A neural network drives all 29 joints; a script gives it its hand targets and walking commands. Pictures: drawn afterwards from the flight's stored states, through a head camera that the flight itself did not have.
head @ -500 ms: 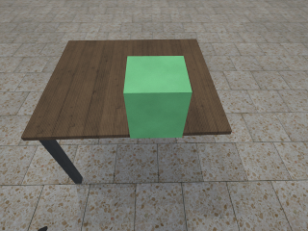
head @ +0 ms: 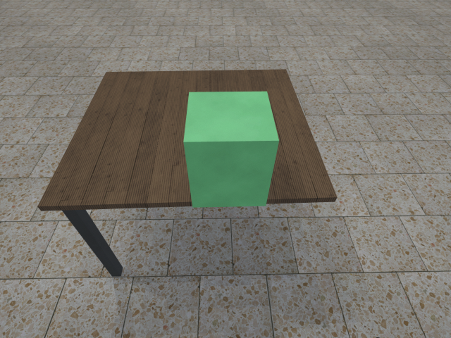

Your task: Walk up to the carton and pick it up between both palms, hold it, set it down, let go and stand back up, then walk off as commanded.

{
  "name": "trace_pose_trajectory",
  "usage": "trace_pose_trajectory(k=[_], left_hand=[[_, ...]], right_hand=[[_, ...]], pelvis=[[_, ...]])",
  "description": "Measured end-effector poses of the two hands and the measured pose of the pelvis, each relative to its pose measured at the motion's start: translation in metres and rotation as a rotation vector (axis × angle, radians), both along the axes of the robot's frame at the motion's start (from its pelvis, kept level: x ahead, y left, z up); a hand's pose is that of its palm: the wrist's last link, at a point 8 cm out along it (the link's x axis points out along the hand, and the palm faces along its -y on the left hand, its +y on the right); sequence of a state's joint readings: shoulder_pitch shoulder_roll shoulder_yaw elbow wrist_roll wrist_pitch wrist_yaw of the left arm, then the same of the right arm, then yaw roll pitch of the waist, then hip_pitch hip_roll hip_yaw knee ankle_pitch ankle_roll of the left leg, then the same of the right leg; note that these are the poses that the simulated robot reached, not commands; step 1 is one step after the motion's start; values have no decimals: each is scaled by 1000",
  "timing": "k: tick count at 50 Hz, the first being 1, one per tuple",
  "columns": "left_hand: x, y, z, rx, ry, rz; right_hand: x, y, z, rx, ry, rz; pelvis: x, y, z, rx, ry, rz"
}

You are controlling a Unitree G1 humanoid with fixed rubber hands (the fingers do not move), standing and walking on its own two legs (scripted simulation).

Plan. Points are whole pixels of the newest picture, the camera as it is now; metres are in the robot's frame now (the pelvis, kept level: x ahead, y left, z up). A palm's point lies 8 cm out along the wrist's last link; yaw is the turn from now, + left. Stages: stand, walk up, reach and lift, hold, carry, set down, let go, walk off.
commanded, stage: stand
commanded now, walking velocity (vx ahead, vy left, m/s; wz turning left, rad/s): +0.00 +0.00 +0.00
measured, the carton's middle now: (228, 151) +0.61 +0.00 -0.05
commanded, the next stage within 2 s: none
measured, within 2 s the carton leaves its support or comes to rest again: neither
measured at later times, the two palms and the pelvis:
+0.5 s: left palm out of the picture +0.06 +0.32 -0.10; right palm out of the picture +0.07 -0.30 -0.12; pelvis -0.01 +0.00 +0.00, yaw +0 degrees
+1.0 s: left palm out of the picture +0.07 +0.32 -0.10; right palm out of the picture +0.07 -0.30 -0.11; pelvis -0.01 +0.00 +0.00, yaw +0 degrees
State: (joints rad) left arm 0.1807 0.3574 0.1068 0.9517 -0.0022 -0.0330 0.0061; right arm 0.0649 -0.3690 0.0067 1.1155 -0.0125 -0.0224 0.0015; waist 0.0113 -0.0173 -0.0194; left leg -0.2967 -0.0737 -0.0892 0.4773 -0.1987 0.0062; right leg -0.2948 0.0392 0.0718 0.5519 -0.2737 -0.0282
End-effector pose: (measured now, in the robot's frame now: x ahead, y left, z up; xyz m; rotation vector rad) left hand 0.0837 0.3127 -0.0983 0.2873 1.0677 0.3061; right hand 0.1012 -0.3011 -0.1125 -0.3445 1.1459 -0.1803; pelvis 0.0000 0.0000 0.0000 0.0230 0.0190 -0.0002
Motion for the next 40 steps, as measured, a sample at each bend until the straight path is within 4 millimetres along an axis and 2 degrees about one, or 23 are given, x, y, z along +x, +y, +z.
trace_pose_trajectory(k=[9,18,40], left_hand=[[-16,3,-2,-6,18,9],[-22,4,-3,-8,27,14],[-18,4,-3,-7,38,15]], right_hand=[[-21,4,-1,4,32,-12],[-32,5,-3,8,51,-19],[-26,6,-3,8,53,-15]], pelvis=[[-10,3,1,-3,-5,1],[-13,4,2,-4,-8,1],[-9,4,3,-3,3,1]])
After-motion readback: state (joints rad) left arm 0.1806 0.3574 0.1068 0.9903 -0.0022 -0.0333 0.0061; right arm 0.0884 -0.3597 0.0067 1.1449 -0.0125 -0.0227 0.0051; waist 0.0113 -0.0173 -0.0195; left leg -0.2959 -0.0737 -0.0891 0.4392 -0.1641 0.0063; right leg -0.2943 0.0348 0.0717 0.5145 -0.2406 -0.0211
